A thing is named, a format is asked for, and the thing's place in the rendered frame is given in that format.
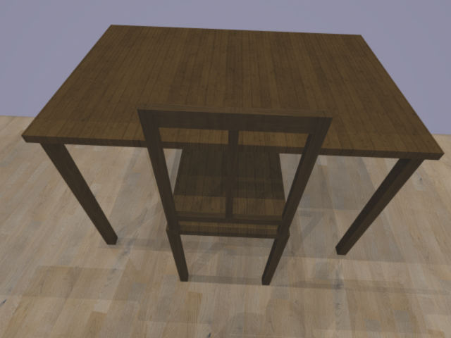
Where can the table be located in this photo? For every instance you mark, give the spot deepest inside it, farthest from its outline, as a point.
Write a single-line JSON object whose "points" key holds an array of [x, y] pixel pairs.
{"points": [[97, 104]]}

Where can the chair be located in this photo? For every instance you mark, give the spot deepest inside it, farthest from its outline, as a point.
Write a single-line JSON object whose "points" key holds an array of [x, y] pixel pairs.
{"points": [[231, 193]]}

